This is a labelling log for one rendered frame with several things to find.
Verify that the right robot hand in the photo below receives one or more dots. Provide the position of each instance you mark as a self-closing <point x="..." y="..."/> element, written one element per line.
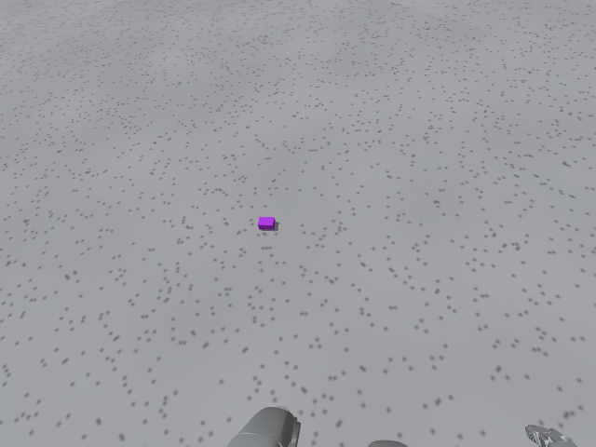
<point x="547" y="437"/>

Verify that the small box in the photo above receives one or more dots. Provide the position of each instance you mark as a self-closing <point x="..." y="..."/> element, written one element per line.
<point x="266" y="223"/>

